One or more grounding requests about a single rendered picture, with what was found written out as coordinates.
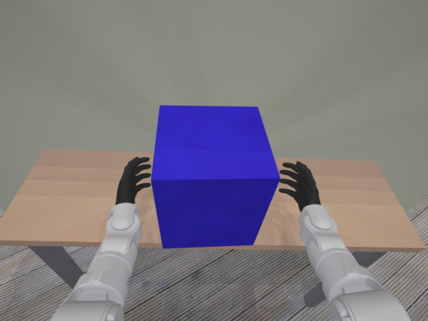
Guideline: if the left robot upper arm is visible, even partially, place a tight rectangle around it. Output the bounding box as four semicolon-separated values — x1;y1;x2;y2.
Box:
52;300;124;321

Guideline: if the robot left forearm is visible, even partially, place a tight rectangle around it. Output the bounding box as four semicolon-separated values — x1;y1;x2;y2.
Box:
50;203;142;321

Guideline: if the right robot upper arm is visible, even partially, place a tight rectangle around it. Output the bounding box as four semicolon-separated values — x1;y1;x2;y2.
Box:
330;289;408;321

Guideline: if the robot right hand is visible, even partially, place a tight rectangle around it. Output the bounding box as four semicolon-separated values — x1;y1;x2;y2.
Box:
279;161;321;212

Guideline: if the robot left hand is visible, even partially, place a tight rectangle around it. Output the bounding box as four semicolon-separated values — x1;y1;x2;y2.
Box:
116;157;151;205

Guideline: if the carton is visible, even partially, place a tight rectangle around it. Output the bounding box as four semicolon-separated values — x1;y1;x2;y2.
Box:
151;105;280;249

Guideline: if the robot right forearm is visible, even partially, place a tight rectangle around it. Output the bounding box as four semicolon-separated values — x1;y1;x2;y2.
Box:
299;204;411;321

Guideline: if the table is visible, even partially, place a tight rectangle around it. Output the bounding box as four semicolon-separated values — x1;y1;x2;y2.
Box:
0;148;426;307

